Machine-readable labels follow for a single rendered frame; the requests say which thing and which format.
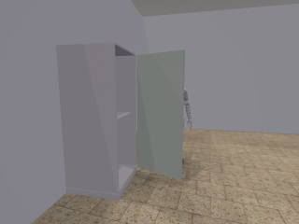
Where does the fridge door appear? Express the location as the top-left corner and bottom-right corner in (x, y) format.
(136, 49), (185, 180)

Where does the left robot hand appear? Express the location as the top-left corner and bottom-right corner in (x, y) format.
(186, 119), (192, 130)

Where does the left robot upper arm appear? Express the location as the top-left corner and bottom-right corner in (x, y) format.
(183, 89), (189, 106)

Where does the robot left forearm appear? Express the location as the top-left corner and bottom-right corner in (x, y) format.
(185, 101), (192, 119)

